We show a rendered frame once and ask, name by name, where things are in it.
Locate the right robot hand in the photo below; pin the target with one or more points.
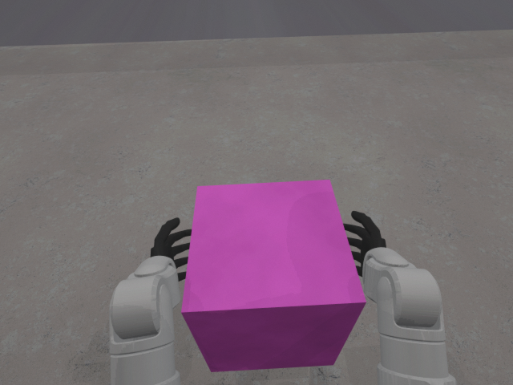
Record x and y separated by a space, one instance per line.
370 235

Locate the left robot hand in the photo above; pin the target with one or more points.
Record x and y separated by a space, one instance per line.
164 241

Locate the left robot forearm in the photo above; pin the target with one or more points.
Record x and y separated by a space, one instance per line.
141 327

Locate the carton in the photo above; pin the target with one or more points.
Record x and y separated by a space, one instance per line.
271 280

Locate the right robot forearm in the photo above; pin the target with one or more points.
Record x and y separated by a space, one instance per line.
410 320

